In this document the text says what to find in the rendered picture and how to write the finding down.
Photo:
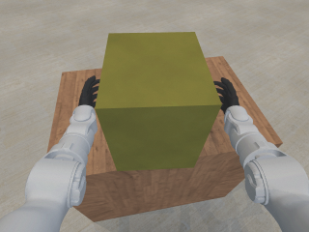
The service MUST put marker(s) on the right robot forearm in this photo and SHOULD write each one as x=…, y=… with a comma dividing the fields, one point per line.
x=246, y=139

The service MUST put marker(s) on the carton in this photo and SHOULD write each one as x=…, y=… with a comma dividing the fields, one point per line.
x=156, y=101

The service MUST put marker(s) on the robot right upper arm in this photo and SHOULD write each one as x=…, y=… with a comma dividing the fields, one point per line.
x=280, y=184

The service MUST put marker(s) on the robot left upper arm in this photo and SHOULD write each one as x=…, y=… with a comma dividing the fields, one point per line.
x=54, y=187

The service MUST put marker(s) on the pedestal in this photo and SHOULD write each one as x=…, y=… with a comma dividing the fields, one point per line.
x=114, y=194

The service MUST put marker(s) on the robot right hand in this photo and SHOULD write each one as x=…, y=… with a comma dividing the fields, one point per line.
x=228, y=92

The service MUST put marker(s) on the robot left hand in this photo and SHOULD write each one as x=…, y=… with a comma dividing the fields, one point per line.
x=87, y=94

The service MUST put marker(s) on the left robot forearm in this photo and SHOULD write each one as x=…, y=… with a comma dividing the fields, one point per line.
x=76, y=142

